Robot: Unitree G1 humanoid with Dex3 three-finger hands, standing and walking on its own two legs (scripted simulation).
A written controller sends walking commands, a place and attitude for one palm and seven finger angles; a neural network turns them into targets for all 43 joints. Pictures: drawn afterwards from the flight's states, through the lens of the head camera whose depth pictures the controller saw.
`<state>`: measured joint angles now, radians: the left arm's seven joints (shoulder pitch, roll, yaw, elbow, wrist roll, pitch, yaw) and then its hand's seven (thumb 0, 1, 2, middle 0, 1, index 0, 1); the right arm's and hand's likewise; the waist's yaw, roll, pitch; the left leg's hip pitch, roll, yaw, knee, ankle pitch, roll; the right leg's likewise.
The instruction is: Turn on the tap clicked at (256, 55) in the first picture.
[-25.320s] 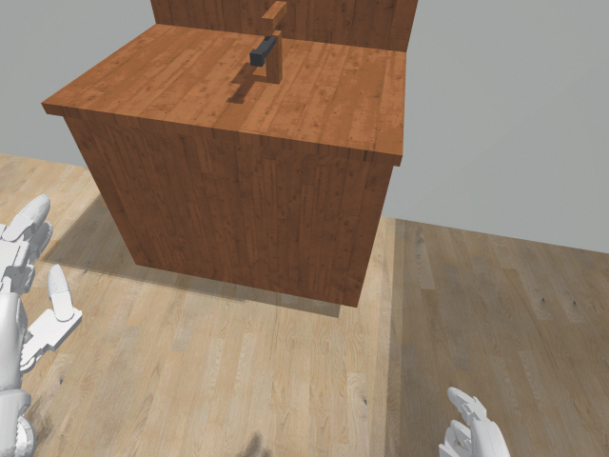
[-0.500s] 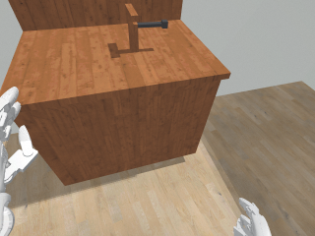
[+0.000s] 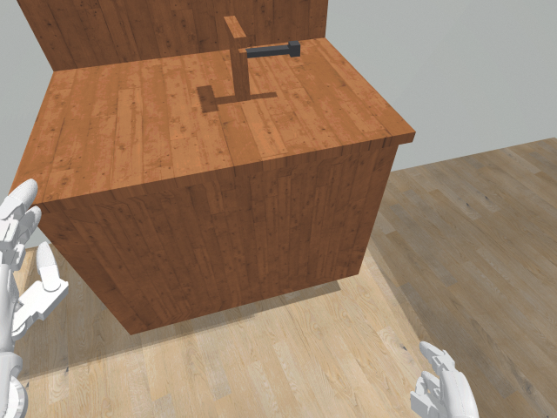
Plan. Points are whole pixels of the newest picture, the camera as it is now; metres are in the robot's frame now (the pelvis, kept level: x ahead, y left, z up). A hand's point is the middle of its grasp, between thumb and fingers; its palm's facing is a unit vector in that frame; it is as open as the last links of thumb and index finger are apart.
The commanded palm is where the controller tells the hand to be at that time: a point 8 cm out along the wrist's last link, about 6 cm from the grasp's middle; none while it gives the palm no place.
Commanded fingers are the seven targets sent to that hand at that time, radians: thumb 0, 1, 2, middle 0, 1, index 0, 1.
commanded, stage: stand and check the lever's angle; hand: left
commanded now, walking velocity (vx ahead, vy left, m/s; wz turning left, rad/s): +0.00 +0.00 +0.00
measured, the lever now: (294, 48) +0.91 +0.03 +0.13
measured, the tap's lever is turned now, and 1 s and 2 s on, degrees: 86 86 86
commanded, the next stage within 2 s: stand and wait in 0.04 s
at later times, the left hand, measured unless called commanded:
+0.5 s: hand (44, 298) +0.20 +0.27 +0.15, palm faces +0.41 -0.82 -0.39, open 7.5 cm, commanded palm +0.15 +0.30 +0.17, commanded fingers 0.00 0.90 0.90 -0.20 -0.30 -0.20 -0.30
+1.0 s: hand (47, 293) +0.21 +0.27 +0.15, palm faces +0.40 -0.84 -0.37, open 7.5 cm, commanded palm +0.16 +0.31 +0.17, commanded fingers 0.00 0.90 0.90 -0.20 -0.30 -0.20 -0.30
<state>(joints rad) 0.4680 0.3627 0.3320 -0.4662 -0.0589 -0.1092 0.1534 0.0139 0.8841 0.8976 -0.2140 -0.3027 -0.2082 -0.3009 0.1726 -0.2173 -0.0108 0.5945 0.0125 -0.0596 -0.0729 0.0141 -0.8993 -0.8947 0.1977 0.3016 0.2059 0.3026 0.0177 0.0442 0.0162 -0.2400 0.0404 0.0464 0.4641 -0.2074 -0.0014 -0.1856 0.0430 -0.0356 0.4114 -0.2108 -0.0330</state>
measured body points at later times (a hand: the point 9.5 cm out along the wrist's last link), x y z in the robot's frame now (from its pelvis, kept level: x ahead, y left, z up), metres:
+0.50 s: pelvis -0.01 +0.02 +0.00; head +0.00 +0.01 +0.45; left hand +0.17 +0.31 +0.17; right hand +0.18 -0.21 -0.08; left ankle +0.03 +0.12 -0.74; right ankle +0.01 -0.10 -0.74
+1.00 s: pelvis +0.00 +0.03 +0.00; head +0.01 +0.03 +0.45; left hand +0.18 +0.32 +0.17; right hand +0.19 -0.21 -0.07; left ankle +0.03 +0.12 -0.74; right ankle +0.01 -0.10 -0.74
